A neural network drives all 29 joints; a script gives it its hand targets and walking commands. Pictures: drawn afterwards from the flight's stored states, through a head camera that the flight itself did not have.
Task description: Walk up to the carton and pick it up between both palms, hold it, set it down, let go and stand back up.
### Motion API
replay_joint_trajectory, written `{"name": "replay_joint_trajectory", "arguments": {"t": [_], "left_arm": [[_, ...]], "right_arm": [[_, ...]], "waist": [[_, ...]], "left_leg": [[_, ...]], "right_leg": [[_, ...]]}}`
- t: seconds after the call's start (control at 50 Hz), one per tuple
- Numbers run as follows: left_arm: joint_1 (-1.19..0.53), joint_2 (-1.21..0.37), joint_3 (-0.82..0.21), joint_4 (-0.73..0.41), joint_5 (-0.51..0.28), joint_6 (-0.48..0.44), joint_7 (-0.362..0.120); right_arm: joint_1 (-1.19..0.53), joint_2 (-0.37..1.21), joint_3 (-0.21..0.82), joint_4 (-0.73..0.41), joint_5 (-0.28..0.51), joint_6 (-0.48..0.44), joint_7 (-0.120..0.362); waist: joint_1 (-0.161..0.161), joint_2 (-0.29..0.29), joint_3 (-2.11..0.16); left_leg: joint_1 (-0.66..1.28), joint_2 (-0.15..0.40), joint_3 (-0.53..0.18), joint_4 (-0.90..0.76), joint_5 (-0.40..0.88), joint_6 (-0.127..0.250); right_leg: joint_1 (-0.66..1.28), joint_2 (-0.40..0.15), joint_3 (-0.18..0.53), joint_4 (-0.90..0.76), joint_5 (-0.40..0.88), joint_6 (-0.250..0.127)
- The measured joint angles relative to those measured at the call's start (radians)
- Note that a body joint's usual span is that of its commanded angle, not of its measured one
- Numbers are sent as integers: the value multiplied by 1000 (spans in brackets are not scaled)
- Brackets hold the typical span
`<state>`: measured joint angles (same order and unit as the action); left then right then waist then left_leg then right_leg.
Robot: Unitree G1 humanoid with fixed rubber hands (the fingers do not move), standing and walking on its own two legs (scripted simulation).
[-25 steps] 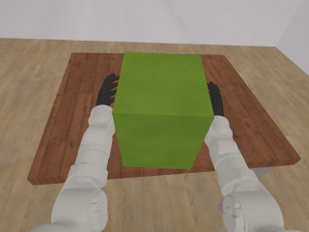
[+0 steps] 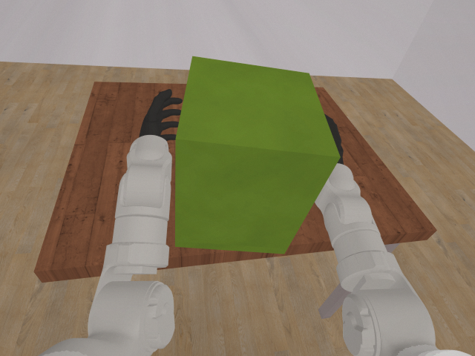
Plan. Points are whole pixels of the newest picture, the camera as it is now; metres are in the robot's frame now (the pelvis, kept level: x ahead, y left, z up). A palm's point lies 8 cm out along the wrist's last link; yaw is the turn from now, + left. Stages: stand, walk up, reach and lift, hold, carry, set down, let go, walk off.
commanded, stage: reach and lift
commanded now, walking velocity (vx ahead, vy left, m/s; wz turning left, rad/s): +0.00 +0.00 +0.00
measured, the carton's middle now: (241, 161) +0.39 -0.01 +0.14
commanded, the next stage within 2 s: hold in 1.12 s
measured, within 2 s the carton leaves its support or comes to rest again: neither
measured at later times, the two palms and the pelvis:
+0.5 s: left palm (157, 121) +0.38 +0.13 +0.22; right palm (341, 142) +0.37 -0.17 +0.21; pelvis +0.00 -0.01 +0.00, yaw +0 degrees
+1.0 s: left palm (151, 113) +0.39 +0.13 +0.23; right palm (337, 130) +0.38 -0.16 +0.22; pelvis +0.01 -0.01 +0.00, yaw +1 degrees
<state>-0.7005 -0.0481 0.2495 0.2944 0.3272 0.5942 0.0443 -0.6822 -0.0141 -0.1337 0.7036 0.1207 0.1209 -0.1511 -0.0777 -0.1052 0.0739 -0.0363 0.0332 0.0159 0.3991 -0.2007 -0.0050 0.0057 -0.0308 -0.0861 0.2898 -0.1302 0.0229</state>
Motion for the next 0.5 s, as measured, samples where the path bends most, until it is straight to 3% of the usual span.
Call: {"name": "replay_joint_trajectory", "arguments": {"t": [0.22, 0.5], "left_arm": [[-59, 20, 16, 7, -18, 64, 10], [-75, 32, 61, 18, -23, 98, -20]], "right_arm": [[-75, -15, -4, -5, 14, 88, -3], [-121, -27, 33, -5, 46, 167, -36]], "waist": [[-3, 23, -25], [-17, 39, -44]], "left_leg": [[-30, 3, -4, -11, 20, -5], [-1, 9, -11, -22, 18, -13]], "right_leg": [[-38, 3, -4, 10, 7, -7], [-18, 9, -10, 21, -10, -14]]}}
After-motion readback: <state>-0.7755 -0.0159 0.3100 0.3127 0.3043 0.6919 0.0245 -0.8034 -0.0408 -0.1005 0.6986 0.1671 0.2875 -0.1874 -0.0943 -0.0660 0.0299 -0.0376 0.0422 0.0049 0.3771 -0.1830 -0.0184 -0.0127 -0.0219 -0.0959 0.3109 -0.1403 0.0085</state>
